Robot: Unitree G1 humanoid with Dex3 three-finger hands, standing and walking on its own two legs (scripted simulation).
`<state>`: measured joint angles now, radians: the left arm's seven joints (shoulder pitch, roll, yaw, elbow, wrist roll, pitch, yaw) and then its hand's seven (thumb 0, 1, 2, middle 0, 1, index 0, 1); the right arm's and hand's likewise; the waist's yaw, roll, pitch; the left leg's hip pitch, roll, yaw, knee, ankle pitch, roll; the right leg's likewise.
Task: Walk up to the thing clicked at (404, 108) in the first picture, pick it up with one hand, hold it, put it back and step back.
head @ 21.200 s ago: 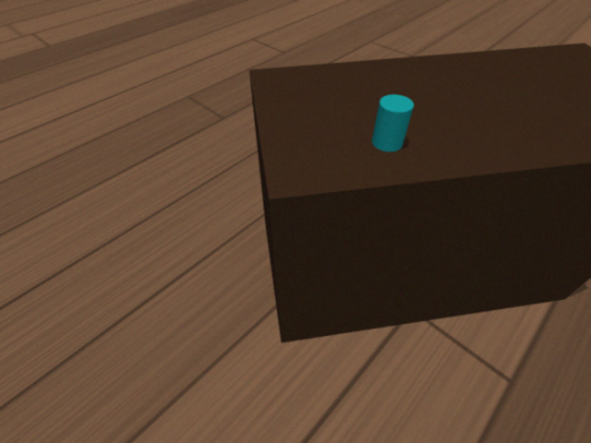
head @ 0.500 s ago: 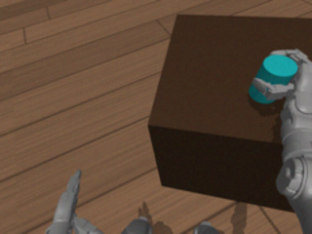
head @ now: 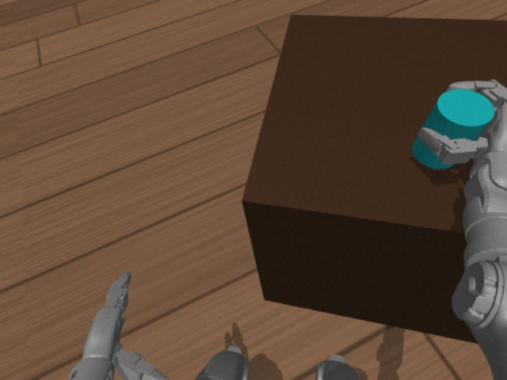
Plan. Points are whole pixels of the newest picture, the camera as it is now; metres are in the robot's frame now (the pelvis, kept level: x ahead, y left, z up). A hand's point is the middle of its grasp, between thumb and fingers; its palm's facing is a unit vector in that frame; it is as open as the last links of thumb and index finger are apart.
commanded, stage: open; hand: right
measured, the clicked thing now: (448, 131) +0.50 -0.22 +0.09
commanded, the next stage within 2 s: withdraw in 0.44 s
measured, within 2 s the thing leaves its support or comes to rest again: neither
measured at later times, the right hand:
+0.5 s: hand (451, 128) +0.50 -0.22 +0.10, palm faces +0.23 +0.97 +0.00, open 14.3 cm
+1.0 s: hand out of the picture +0.50 -0.28 +0.24, palm faces +0.27 +0.96 -0.04, open 17.4 cm
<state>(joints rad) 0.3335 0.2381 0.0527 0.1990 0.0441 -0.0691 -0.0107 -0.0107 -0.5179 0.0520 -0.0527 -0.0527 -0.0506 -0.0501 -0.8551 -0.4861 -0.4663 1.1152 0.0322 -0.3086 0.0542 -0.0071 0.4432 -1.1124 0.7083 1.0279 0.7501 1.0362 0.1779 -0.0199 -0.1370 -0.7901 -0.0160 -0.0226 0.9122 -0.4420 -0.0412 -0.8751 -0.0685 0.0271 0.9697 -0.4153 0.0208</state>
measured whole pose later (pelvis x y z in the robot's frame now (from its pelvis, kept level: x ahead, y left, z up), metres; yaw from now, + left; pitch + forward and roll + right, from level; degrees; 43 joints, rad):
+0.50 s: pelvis +0.00 +0.00 +0.00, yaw +0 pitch +18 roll +3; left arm 0.34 0.25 0.06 0.18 0.04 -0.04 -0.01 -0.01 -0.52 0.06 -0.05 -0.05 -0.05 -0.05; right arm -0.85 -0.49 -0.48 1.11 0.02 -0.29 0.06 -0.01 0.53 -0.24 0.57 0.43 0.58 0.43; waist 0.18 -0.01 -0.13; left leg -0.80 -0.02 -0.02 0.93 -0.45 -0.04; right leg -0.88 -0.07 0.03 0.99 -0.42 0.02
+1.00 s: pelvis +0.00 +0.00 +0.02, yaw +0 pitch +14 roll +2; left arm 0.31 0.25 -0.01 0.33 0.00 -0.03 0.02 -0.01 -0.51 0.04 -0.05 -0.05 -0.05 -0.05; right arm -1.00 -0.67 -0.46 1.13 0.04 -0.09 0.16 -0.01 0.57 -0.05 0.08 0.08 0.09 0.08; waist 0.13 -0.05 -0.14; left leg -0.62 -0.01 -0.03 0.78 -0.39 -0.05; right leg -0.71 -0.06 0.02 0.84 -0.37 0.02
